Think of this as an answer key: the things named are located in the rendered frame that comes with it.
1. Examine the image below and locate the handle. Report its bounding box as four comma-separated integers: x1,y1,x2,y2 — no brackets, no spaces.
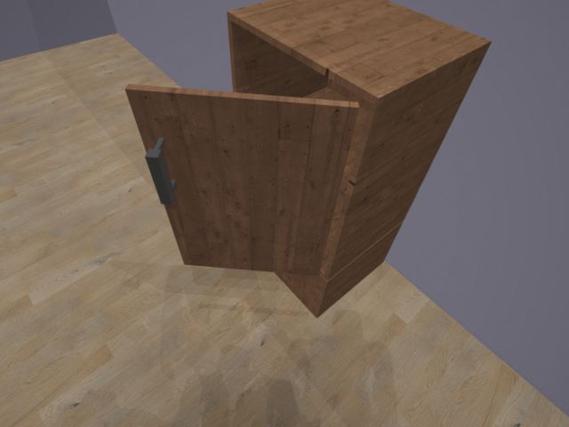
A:
145,138,177,205

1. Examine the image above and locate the cupboard door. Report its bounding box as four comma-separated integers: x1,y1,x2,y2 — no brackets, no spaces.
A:
125,84,359,276

